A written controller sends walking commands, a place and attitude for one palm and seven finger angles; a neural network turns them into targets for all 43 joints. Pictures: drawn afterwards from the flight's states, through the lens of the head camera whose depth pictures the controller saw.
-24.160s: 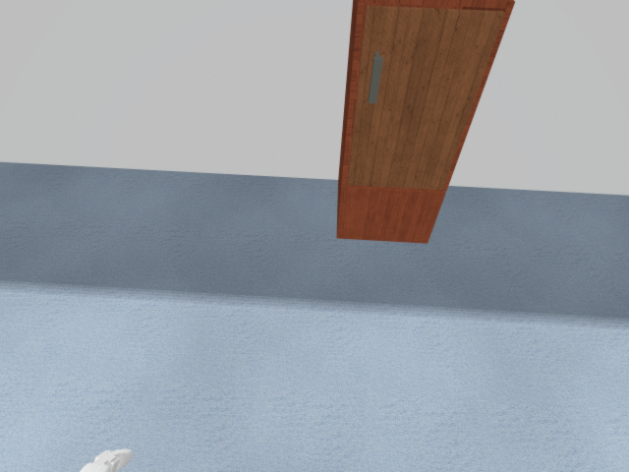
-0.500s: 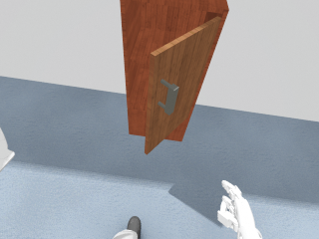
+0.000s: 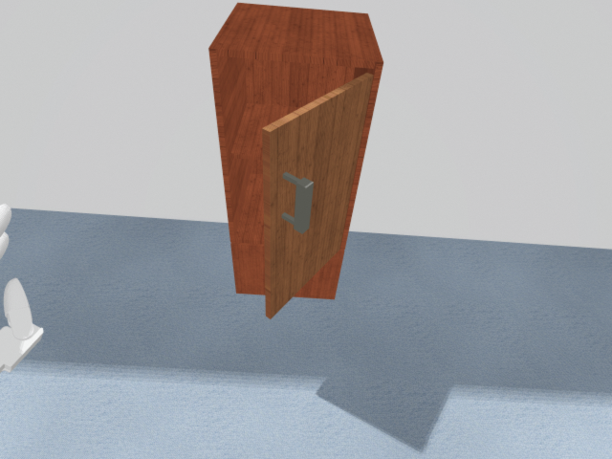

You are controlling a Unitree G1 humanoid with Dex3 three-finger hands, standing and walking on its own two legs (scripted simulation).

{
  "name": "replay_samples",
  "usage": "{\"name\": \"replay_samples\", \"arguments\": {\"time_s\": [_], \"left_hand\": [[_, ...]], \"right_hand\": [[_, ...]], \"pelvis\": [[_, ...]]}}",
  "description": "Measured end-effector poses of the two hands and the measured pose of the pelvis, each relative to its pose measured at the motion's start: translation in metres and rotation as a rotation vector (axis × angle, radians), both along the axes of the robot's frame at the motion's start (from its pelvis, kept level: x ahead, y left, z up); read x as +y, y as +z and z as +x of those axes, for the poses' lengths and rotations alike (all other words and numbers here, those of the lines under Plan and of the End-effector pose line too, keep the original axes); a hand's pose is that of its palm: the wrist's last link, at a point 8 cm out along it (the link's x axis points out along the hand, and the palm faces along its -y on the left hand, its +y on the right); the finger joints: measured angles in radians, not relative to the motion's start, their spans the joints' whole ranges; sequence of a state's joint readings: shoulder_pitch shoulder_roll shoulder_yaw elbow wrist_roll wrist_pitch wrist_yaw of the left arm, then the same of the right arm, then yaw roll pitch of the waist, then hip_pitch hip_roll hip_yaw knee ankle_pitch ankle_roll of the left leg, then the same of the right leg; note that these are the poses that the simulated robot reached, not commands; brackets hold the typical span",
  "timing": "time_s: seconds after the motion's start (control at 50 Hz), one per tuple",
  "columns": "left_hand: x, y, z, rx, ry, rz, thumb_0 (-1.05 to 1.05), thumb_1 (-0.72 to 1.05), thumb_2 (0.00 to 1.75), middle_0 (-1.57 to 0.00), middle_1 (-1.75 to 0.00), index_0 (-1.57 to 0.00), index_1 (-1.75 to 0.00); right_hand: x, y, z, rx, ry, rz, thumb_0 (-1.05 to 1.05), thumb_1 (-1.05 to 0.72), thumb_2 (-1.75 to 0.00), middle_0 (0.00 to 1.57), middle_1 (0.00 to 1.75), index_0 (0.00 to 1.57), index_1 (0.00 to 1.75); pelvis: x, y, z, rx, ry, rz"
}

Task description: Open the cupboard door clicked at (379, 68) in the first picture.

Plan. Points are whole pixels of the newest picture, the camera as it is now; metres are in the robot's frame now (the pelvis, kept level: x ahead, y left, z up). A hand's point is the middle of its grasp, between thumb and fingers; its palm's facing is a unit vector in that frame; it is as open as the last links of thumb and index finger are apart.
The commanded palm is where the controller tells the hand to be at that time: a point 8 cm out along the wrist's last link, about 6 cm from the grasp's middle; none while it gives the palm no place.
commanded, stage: stop stepping back and stand still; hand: left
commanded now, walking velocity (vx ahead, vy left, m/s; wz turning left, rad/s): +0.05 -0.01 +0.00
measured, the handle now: (295, 202) +0.61 +0.06 -0.02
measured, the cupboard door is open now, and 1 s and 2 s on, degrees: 54 54 54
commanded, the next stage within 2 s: let the arm hang, fingers relaxed in 0.38 s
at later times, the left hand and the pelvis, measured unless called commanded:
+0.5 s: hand (6, 360) +0.17 +0.30 +0.14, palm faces +0.45 -0.79 -0.43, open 7.4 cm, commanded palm none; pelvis -0.03 +0.02 +0.00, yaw +0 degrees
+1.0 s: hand out of the picture -0.04 +0.21 -0.17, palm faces +0.07 -0.97 -0.24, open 7.1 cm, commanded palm none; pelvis -0.05 +0.01 +0.00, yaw +4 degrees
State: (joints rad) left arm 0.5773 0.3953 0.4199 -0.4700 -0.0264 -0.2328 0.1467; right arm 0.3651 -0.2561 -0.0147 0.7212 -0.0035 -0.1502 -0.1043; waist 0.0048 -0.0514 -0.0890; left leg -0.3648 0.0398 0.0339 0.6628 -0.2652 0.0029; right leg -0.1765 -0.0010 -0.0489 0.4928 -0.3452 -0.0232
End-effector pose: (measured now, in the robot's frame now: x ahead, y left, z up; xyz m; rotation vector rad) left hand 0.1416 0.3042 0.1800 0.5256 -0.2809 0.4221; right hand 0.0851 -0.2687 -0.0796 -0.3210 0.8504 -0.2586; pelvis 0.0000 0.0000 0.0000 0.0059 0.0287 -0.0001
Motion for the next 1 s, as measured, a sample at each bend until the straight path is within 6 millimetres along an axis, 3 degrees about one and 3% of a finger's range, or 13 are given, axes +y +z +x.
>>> {"name": "replay_samples", "arguments": {"time_s": [0.12, 0.26, 0.34, 0.48, 0.52, 0.56, 0.6, 0.68, 0.74, 0.76, 0.88, 1.0], "left_hand": [[0.01, -0.012, 0.01, 0.035, 0.01, -0.03, 0.01, 0.89, 0.9, -0.21, -0.3, -0.21, -0.3], [-0.008, 0.013, -0.002, 0.023, -0.095, 0.072, 0.02, 0.89, 0.9, -0.21, -0.3, -0.22, -0.3], [-0.005, 0.013, -0.016, 0.029, -0.073, 0.061, 0.01, 0.88, 0.9, -0.21, -0.3, -0.22, -0.3], [0.024, -0.013, -0.021, 0.07, 0.041, -0.051, 0.01, 0.88, 0.9, -0.21, -0.3, -0.22, -0.3], [0.03, -0.042, -0.009, 0.182, 0.043, -0.078, 0.01, 0.89, 0.9, -0.21, -0.3, -0.21, -0.3], [0.031, -0.096, 0.002, 0.423, 0.063, -0.17, 0.0, 0.89, 0.9, -0.2, -0.3, -0.21, -0.3], [0.018, -0.156, -0.002, 0.68, 0.069, -0.266, 0.0, 0.9, 0.9, -0.2, -0.3, -0.2, -0.3], [-0.035, -0.257, -0.047, 1.066, 0.022, -0.41, 0.01, 0.9, 0.9, -0.2, -0.3, -0.2, -0.3], [-0.077, -0.302, -0.099, 1.302, -0.002, -0.537, 0.01, 0.91, 0.9, -0.2, -0.3, -0.2, -0.3], [-0.082, -0.308, -0.111, 1.322, 0.032, -0.592, 0.0, 0.93, 0.9, -0.2, -0.3, -0.21, -0.3], [-0.063, -0.319, -0.151, 1.415, 0.155, -0.632, -0.04, 0.99, 0.9, -0.21, -0.3, -0.21, -0.3], [-0.046, -0.313, -0.187, 1.527, 0.239, -0.617, -0.01, 0.94, 0.9, -0.2, -0.3, -0.21, -0.3]], "right_hand": [[0.029, -0.001, 0.029, -0.103, 0.029, 0.048, 0.02, -0.91, -0.9, 0.2, 0.3, 0.2, 0.3], [0.067, 0.014, 0.052, -0.243, 0.111, 0.164, 0.01, -0.91, -0.9, 0.2, 0.3, 0.2, 0.3], [0.069, 0.011, 0.05, -0.233, 0.119, 0.172, 0.01, -0.9, -0.9, 0.2, 0.3, 0.2, 0.3], [0.057, 0.001, 0.031, -0.129, 0.078, 0.1, 0.01, -0.91, -0.9, 0.2, 0.3, 0.2, 0.3], [0.052, -0.008, 0.026, -0.088, 0.104, 0.11, 0.01, -0.91, -0.9, 0.2, 0.3, 0.2, 0.3], [0.046, -0.022, 0.018, -0.011, 0.109, 0.122, 0.01, -0.91, -0.9, 0.2, 0.3, 0.2, 0.3], [0.041, -0.035, 0.005, 0.057, 0.101, 0.129, 0.01, -0.91, -0.9, 0.2, 0.3, 0.2, 0.3], [0.033, -0.054, -0.03, 0.179, 0.063, 0.155, 0.01, -0.91, -0.9, 0.2, 0.3, 0.2, 0.3], [0.029, -0.059, -0.06, 0.293, 0.024, 0.162, 0.01, -0.91, -0.9, 0.2, 0.3, 0.2, 0.3], [0.028, -0.059, -0.07, 0.334, 0.015, 0.158, 0.01, -0.91, -0.9, 0.2, 0.3, 0.2, 0.3], [0.036, -0.058, -0.117, 0.525, -0.008, 0.152, 0.01, -0.91, -0.9, 0.2, 0.3, 0.2, 0.3], [0.053, -0.062, -0.129, 0.563, -0.021, 0.196, 0.01, -0.91, -0.9, 0.2, 0.3, 0.2, 0.3]], "pelvis": [[0.012, -0.005, -0.011, -0.026, -0.006, 0.008], [0.007, -0.002, -0.028, -0.033, -0.017, -0.006], [0.008, -0.003, -0.031, -0.03, -0.015, -0.018], [0.02, -0.002, -0.026, -0.045, -0.009, -0.012], [0.025, -0.003, -0.029, -0.024, 0.009, -0.013], [0.027, -0.004, -0.034, -0.011, 0.032, -0.01], [0.027, -0.005, -0.04, -0.007, 0.047, -0.004], [0.014, -0.013, -0.046, -0.027, 0.033, 0.038], [0.01, -0.011, -0.046, -0.046, 0.051, 0.017], [0.009, -0.01, -0.045, -0.046, 0.059, 0.007], [0.006, -0.003, -0.044, -0.054, 0.072, -0.019], [0.012, 0.003, -0.045, -0.053, 0.064, -0.016]]}}
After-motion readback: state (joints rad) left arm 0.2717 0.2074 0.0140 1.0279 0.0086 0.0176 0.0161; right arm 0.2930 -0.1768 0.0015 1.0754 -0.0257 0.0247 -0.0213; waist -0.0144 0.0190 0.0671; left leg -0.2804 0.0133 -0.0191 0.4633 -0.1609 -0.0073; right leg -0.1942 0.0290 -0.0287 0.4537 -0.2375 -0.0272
